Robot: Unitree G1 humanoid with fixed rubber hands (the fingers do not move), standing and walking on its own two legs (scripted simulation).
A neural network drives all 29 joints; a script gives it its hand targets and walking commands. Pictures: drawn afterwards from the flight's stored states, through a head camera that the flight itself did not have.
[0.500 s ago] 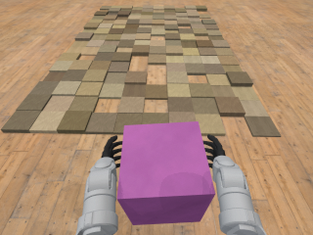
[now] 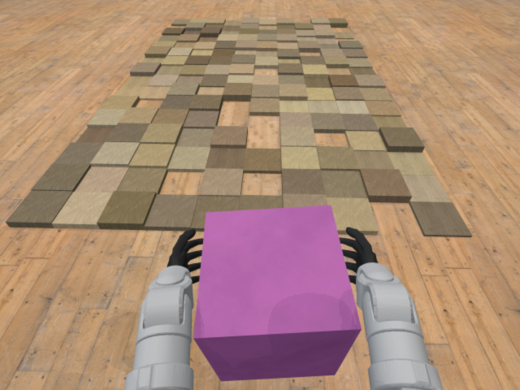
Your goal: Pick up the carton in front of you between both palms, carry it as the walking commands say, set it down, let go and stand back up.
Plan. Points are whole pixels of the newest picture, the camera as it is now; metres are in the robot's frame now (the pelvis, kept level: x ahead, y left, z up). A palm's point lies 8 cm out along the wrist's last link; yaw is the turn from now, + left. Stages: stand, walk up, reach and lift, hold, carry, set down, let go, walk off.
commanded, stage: reach and lift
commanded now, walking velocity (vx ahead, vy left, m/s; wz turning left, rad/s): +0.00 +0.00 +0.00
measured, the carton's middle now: (273, 297) +0.29 +0.00 -0.03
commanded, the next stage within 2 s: hold in 0.02 s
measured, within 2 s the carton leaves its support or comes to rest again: neither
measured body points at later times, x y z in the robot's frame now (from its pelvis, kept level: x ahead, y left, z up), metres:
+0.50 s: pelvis +0.00 +0.00 +0.00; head -0.05 +0.00 +0.45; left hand +0.30 +0.15 +0.05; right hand +0.30 -0.15 +0.06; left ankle +0.02 +0.13 -0.74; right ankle +0.01 -0.12 -0.74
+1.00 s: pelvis +0.17 -0.01 +0.00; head +0.14 -0.01 +0.45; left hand +0.43 +0.13 +0.09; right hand +0.41 -0.18 +0.09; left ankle +0.09 +0.09 -0.74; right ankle +0.23 -0.14 -0.71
